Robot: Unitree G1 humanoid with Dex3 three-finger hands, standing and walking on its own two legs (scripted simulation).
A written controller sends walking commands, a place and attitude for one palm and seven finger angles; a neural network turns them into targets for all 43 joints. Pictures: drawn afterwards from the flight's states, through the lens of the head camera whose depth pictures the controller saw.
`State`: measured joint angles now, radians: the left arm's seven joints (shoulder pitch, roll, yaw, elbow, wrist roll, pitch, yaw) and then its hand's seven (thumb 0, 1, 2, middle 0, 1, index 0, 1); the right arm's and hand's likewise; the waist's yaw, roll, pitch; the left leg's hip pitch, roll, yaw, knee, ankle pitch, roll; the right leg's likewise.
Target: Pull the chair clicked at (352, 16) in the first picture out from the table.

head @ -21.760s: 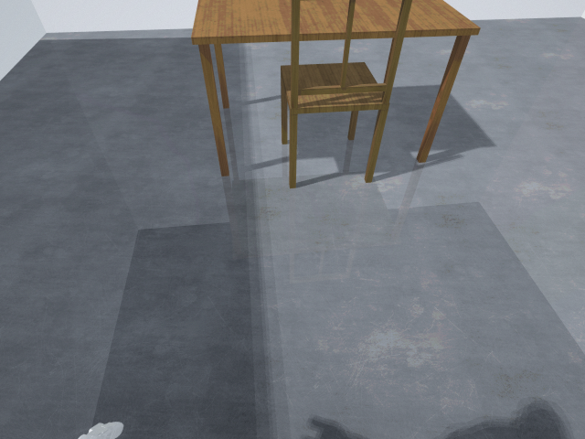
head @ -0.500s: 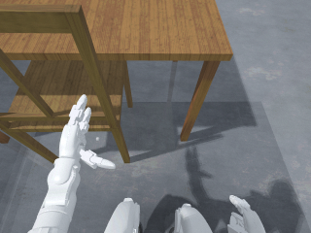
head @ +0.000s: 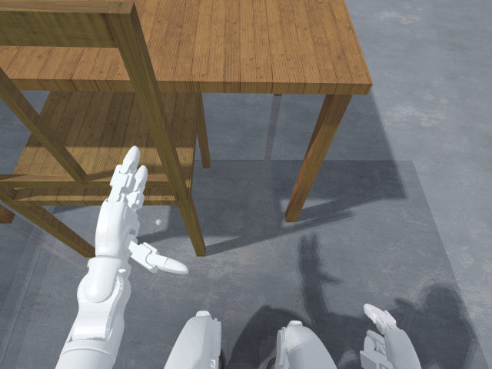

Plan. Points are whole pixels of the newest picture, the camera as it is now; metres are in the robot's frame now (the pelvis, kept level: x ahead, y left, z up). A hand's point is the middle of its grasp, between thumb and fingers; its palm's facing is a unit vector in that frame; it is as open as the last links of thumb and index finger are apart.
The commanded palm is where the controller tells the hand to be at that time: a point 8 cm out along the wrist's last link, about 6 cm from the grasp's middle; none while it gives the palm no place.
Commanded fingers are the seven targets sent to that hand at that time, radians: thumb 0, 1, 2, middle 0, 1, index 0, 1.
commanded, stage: aim the fingers beside a spindle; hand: left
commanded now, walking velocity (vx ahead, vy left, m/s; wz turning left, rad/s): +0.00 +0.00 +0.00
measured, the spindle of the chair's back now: (38, 127) +0.48 +0.38 +0.06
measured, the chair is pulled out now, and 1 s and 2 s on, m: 0.00 0.00 0.00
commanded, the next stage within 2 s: push the fingers through the gap in 0.92 s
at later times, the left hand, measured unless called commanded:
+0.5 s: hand (158, 222) +0.34 +0.16 +0.01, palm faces +0.01 -1.00 -0.03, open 16.9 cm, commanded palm +0.32 +0.21 +0.02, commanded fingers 0.00 -0.50 0.30 -0.06 -0.08 -0.06 -0.08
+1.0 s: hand (155, 226) +0.32 +0.15 +0.04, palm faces +0.02 -1.00 -0.04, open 16.9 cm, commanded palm +0.31 +0.21 +0.03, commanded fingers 0.00 -0.50 0.30 -0.06 -0.08 -0.06 -0.08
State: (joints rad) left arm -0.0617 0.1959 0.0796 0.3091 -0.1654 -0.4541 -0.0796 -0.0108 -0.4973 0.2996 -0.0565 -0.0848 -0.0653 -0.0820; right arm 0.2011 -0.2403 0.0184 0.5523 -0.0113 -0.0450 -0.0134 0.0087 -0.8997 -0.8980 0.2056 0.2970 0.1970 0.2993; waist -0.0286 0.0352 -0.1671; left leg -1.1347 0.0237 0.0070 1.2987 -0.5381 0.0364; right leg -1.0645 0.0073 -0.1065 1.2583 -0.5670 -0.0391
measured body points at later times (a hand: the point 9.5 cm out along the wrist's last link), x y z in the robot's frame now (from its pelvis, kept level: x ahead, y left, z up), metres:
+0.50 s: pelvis +0.00 +0.00 +0.00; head +0.10 +0.01 +0.44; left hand +0.33 +0.21 +0.01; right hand +0.16 -0.24 -0.11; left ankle +0.04 +0.10 -0.62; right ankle +0.02 -0.10 -0.62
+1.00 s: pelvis +0.00 +0.00 +0.00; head +0.10 +0.01 +0.44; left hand +0.31 +0.21 +0.04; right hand +0.17 -0.24 -0.10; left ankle +0.04 +0.10 -0.62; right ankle +0.02 -0.10 -0.62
